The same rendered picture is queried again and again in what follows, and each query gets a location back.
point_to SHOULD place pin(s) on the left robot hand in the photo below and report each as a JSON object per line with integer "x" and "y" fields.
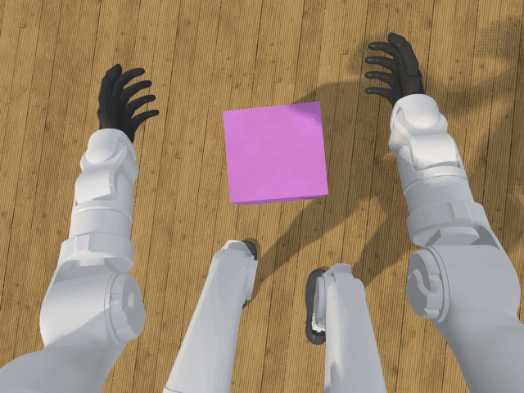
{"x": 113, "y": 111}

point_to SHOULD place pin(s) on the robot right upper arm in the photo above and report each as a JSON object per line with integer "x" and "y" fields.
{"x": 470, "y": 293}

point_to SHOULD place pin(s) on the left robot foot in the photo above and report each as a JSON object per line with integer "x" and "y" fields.
{"x": 253, "y": 251}

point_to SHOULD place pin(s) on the robot left thigh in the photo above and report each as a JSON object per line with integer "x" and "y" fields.
{"x": 204, "y": 363}

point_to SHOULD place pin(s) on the carton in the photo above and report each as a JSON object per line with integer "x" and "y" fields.
{"x": 275, "y": 154}

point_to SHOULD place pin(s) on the right robot hand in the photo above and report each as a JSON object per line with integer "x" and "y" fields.
{"x": 406, "y": 78}

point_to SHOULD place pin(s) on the left robot forearm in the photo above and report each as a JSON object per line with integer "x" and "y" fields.
{"x": 102, "y": 213}

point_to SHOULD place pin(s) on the right robot forearm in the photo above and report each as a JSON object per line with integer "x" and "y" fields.
{"x": 442, "y": 211}

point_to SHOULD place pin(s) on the robot left upper arm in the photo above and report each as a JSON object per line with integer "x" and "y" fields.
{"x": 86, "y": 323}

